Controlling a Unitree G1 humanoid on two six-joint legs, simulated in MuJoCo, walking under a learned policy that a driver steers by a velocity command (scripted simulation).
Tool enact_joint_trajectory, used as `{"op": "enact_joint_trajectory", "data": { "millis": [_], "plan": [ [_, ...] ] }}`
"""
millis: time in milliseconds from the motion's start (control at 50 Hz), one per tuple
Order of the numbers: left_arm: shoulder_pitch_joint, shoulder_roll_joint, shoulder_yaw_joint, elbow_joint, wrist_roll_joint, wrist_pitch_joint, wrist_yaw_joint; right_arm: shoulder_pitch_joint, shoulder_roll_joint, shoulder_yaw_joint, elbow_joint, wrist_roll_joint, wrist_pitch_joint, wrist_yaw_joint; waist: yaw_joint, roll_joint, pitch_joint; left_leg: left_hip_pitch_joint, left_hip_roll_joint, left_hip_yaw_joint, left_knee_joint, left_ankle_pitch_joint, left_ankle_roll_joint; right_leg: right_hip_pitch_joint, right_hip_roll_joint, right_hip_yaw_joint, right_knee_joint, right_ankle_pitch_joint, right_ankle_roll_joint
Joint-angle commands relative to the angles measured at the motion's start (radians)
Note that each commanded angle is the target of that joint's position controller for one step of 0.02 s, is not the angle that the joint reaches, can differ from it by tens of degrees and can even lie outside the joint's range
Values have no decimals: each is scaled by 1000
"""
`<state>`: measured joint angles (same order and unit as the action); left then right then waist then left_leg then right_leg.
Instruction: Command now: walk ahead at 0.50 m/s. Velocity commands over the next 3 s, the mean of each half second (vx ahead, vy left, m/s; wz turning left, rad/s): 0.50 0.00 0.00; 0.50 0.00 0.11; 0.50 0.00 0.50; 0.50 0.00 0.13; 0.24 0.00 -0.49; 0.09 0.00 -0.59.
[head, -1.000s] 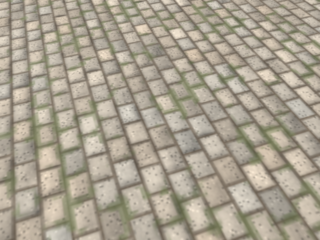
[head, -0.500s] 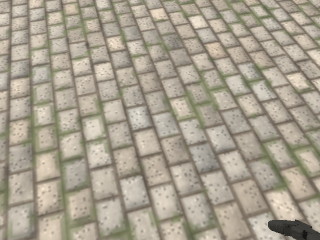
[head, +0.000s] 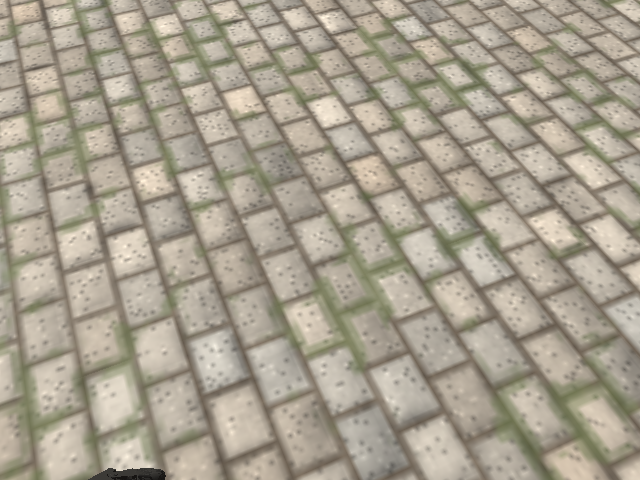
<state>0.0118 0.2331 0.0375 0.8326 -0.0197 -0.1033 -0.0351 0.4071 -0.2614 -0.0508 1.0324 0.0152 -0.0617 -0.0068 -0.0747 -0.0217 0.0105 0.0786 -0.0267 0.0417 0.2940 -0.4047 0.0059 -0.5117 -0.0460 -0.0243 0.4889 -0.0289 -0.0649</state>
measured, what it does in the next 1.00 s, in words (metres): walks ahead: left foot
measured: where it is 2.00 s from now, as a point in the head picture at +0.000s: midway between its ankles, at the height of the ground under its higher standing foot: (237, 237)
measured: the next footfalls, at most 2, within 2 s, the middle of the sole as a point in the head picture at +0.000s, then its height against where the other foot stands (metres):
left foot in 0.56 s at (259, 476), level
right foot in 1.10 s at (352, 334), level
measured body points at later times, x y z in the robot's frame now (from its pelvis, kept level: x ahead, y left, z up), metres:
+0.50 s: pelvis +0.27 +0.00 +0.01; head +0.30 +0.00 +0.46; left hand +0.24 +0.27 -0.13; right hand +0.49 -0.23 -0.09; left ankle +0.45 +0.13 -0.70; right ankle +0.14 -0.11 -0.73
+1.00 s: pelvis +0.55 +0.03 +0.02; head +0.57 +0.04 +0.47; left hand +0.75 +0.28 -0.08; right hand +0.53 -0.24 -0.12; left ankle +0.45 +0.12 -0.73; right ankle +0.75 -0.12 -0.68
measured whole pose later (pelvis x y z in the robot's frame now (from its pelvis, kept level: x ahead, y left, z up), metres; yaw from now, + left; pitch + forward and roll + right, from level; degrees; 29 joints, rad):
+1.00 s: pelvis +0.55 +0.03 +0.02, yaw +4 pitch +2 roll +1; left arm 0.01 0.25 0.06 0.85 -0.01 -0.09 -0.01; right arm 0.39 -0.23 -0.05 0.99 0.02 -0.08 -0.01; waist -0.09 -0.04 0.01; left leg -0.01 -0.06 -0.01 0.24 -0.27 0.05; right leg -0.62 -0.08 0.05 0.54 0.07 0.02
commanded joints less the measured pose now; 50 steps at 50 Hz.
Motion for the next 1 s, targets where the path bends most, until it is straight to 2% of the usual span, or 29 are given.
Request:
{"op": "enact_joint_trajectory", "data": {
  "millis": [20,40,60,80,100,120,140,160,200,260,360,420,460,500,520,540,560,580,600,620,640,660,680,700,740,820,900,960,1000],
  "plan": [
    [401,263,89,50,12,-10,14,-24,-111,-6,-76,-22,1,-4,226,-13,-270,-274,152,-14,577,598,89,611,-148,184,24,-19,-120],
    [457,316,99,78,13,-3,6,102,28,31,-75,-17,-23,9,152,-286,-390,-680,-42,-33,910,-87,27,932,-355,670,-101,-232,-274],
    [440,211,69,66,9,-5,6,33,-84,8,-68,9,-48,12,189,-180,-357,-792,1,-173,1027,-166,48,910,-334,732,-177,-320,-238],
    [348,172,55,48,9,-8,10,-66,-137,-8,-103,32,-64,15,174,-137,-214,-853,53,-155,1040,-78,66,781,-306,578,-192,-261,-194],
    [261,152,46,28,14,-9,10,-117,-135,-8,-114,30,-68,9,141,-49,-138,-816,107,-125,1000,18,65,631,-272,459,-219,-140,-177],
    [212,126,39,22,22,-10,7,-142,-126,-14,-116,13,-63,4,114,-16,-81,-776,139,-117,941,76,59,510,-238,376,-251,-56,-170],
    [195,104,32,25,31,-13,4,-122,-110,-17,-114,7,-51,3,80,-38,-70,-711,166,-125,901,115,57,438,-210,318,-280,-19,-160],
    [195,96,30,32,30,-15,2,-105,-86,-16,-109,6,-37,3,65,-47,-60,-680,172,-121,870,129,52,400,-193,284,-308,-6,-163],
    [220,120,36,50,23,-19,6,-114,-62,-14,-115,2,-18,1,52,-41,-28,-693,182,-106,806,159,34,356,-183,224,-346,44,-175],
    [269,150,44,71,22,-13,25,-223,-65,-16,-155,-11,-13,-1,71,-20,12,-782,187,-97,648,297,3,370,-178,172,-378,81,-176],
    [342,162,44,101,10,-2,39,-396,-40,-5,-201,-5,-25,14,124,-31,47,-724,136,-45,352,512,-1,387,-132,76,-391,50,-133],
    [395,167,48,131,4,9,41,-473,-44,0,-230,3,-29,27,146,-34,72,-742,121,-46,275,495,11,481,-170,78,-362,44,-131],
    [403,174,53,143,1,20,45,-498,-57,-2,-249,5,-35,40,139,-39,78,-755,117,-56,240,437,35,555,-207,88,-322,78,-120],
    [386,187,60,144,-1,30,49,-466,-82,-10,-249,6,-41,48,107,-54,53,-688,98,-43,217,364,60,598,-226,91,-264,181,-102],
    [365,196,63,138,0,35,50,-408,-103,-21,-236,5,-44,48,70,-69,16,-590,69,-17,209,334,76,600,-217,79,-196,329,-89],
    [346,186,58,133,2,42,50,-276,-135,-42,-195,3,-43,45,1,-62,-61,-411,34,14,193,337,99,571,-174,43,-42,465,-67],
    [350,154,44,118,13,44,52,-91,-194,-66,-143,-4,-42,37,-65,-17,-191,-122,101,-60,232,356,143,424,-118,2,203,374,-35],
    [469,45,11,104,20,27,41,39,-294,-92,-116,-20,-35,31,-36,211,-343,284,358,-502,185,209,302,8,42,-39,611,-33,43],
    [452,54,8,115,10,0,36,47,-232,-70,-114,-9,-32,35,-43,274,-402,336,421,-782,17,105,338,-152,103,105,783,-545,43],
    [363,146,33,91,-20,-17,31,-33,-177,-51,-124,-2,-36,34,-36,210,-259,225,388,-660,2,59,283,-250,38,142,859,-508,21],
    [293,158,35,71,-27,-24,34,-121,-142,-41,-148,-5,-38,33,-10,143,-159,74,354,-521,-16,111,248,-253,-19,110,830,-413,7],
    [257,153,40,66,-14,-21,42,-189,-110,-31,-157,-13,-40,36,21,84,-84,-78,316,-418,-52,189,230,-211,-61,91,762,-331,8],
    [267,142,47,69,-4,-8,49,-223,-83,-23,-159,-24,-46,38,58,100,-55,-177,280,-346,-83,246,212,-143,-94,98,703,-278,8],
    [290,118,45,76,0,7,50,-231,-73,-20,-154,-27,-48,41,79,115,-47,-234,260,-306,-113,267,210,-90,-104,98,674,-250,12],
    [298,88,43,76,3,25,51,-204,-92,-25,-137,-23,-53,37,93,106,-28,-279,249,-248,-154,329,226,-81,-113,86,618,-211,26],
    [143,94,49,15,22,24,55,-122,-128,-31,-108,-14,-47,12,64,65,18,-238,234,-209,-179,425,229,-189,-107,79,387,-23,67],
    [-1,72,39,-25,14,10,41,-56,-140,-34,-92,-2,-35,-2,22,75,42,-222,197,-174,-169,398,199,-138,-50,55,144,130,83],
    [-89,73,32,-54,5,-1,25,1,-138,-36,-73,6,-23,-7,-6,82,59,-168,214,-202,-124,383,199,-117,-23,56,50,122,86],
    [-119,88,32,-72,1,-13,14,17,-142,-41,-69,9,-13,-13,-2,92,62,-124,238,-238,-75,385,193,-97,-14,70,-1,85,78]
  ]
}}
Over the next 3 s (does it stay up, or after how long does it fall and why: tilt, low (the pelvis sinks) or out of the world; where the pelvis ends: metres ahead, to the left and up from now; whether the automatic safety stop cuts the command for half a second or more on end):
stays up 1.31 0.29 0.01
